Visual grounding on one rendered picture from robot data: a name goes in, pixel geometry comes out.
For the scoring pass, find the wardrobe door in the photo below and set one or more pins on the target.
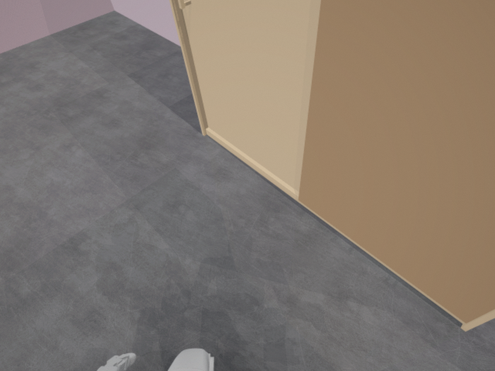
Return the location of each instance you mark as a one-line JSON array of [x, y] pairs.
[[254, 62], [400, 140]]

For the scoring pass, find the left robot thigh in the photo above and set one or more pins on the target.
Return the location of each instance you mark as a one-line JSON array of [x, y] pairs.
[[193, 360]]

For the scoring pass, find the robot left hand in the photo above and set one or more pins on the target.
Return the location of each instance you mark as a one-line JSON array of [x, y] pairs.
[[119, 363]]

